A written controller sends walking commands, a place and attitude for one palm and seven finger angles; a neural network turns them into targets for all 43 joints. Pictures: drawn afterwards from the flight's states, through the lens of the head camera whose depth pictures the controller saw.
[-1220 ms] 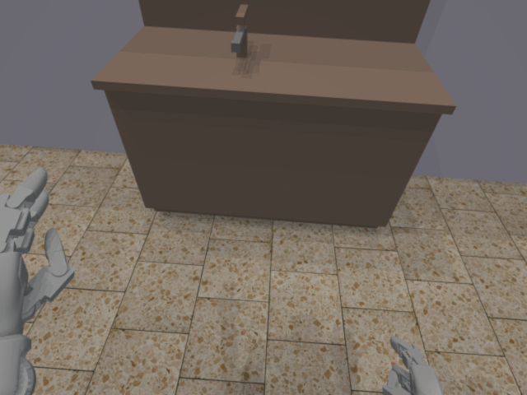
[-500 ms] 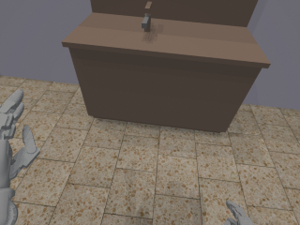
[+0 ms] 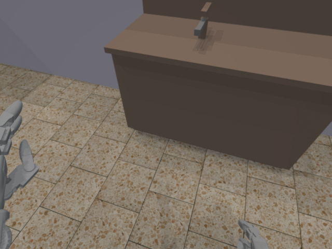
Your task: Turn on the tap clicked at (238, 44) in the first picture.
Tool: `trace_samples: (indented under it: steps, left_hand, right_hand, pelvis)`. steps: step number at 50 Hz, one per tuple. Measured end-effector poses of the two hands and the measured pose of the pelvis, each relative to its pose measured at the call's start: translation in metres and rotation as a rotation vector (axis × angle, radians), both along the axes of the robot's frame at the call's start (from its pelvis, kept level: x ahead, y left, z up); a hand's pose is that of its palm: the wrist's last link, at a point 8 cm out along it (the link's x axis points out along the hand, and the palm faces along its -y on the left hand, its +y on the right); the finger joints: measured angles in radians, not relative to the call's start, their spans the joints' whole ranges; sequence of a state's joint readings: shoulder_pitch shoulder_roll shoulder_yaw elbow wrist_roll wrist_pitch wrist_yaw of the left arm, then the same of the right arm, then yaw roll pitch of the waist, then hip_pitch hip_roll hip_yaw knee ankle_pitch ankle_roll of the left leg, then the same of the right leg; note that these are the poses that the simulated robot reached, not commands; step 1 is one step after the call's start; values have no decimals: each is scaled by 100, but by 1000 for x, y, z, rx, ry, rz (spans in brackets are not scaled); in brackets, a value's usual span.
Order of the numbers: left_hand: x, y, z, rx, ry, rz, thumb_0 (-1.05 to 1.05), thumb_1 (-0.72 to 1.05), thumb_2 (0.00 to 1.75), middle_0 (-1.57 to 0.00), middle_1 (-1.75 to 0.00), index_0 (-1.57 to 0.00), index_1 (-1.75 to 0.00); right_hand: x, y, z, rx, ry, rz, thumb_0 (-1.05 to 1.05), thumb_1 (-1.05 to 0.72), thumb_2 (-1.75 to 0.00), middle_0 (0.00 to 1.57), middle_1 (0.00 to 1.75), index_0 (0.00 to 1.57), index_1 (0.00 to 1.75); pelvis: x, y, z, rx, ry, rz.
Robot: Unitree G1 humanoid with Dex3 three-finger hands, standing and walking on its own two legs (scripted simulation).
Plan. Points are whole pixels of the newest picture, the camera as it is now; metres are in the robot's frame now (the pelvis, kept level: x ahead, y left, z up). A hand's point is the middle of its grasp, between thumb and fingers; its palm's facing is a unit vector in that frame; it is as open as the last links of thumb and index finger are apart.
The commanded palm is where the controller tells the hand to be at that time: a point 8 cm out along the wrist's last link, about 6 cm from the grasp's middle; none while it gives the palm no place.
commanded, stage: walk to a spot facing it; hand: left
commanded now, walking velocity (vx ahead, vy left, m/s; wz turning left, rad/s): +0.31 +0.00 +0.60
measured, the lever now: (197, 31) +1.01 -0.09 +0.08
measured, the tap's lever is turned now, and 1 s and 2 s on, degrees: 0 0 0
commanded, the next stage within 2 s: none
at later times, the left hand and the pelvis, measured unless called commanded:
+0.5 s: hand (32, 132) +0.28 +0.28 +0.18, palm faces +0.61 -0.68 -0.41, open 7.4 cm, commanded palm +0.20 +0.30 +0.19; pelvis +0.12 -0.01 -0.02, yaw +16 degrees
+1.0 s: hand (51, 143) +0.26 +0.23 +0.19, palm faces +0.77 -0.47 -0.43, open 7.4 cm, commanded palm +0.18 +0.24 +0.19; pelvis +0.20 -0.08 +0.01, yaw +35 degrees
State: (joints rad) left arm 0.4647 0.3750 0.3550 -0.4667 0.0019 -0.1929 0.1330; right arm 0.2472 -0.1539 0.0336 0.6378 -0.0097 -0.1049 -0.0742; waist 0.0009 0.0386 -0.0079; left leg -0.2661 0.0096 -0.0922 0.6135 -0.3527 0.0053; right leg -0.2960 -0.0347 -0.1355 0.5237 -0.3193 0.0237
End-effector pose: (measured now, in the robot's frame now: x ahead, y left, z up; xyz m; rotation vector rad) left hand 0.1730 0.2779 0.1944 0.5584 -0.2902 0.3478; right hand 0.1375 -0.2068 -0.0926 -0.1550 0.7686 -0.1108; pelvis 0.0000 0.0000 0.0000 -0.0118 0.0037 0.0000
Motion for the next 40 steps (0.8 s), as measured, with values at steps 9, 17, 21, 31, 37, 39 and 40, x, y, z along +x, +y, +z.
trace_samples:
  steps: [9, 17, 21, 31, 37, 39, 40]
  left_hand:
    - [11, -15, 2, -13, 38, 104, 2, 89, 90, -21, -30, -22, -30]
    - [23, 6, 12, 1, -14, 237, 2, 89, 90, -21, -30, -22, -30]
    - [41, 22, 5, 10, -104, 238, 2, 89, 90, -21, -30, -21, -30]
    - [48, 10, 24, 39, -123, 261, 2, 89, 90, -21, -30, -21, -30]
    - [30, -8, 24, 48, -82, 472, 2, 89, 90, -21, -30, -21, -30]
    - [31, -15, 12, 18, -75, 536, 1, 89, 90, -21, -30, -21, -30]
    - [32, -18, 6, -16, -68, 563, 1, 89, 90, -21, -30, -21, -30]
  right_hand:
    - [74, -57, 8, -111, 60, 59, 1, -91, -89, 20, 30, 20, 30]
    - [148, -41, 19, -160, 37, 164, 1, -91, -90, 20, 30, 20, 30]
    - [190, -10, 11, -133, -62, 179, 1, -91, -90, 20, 30, 20, 30]
    - [227, 58, 14, 67, -52, 336, 1, -91, -89, 20, 30, 20, 30]
    - [256, 47, -3, 69, -4, 466, 1, -90, -89, 21, 31, 20, 30]
    - [272, 37, -14, 43, 5, 514, 1, -90, -89, 21, 31, 20, 30]
    - [279, 32, -17, 18, 16, 539, 1, -90, -89, 21, 31, 20, 30]
  pelvis:
    - [42, -23, 8, 43, -10, 131]
    - [87, -17, 7, 79, 2, 207]
    - [109, -1, -16, 54, -15, 212]
    - [147, -24, -4, 5, -34, 345]
    - [180, -51, -4, -4, -32, 428]
    - [187, -61, -11, 16, -33, 462]
    - [189, -64, -10, 25, -38, 481]
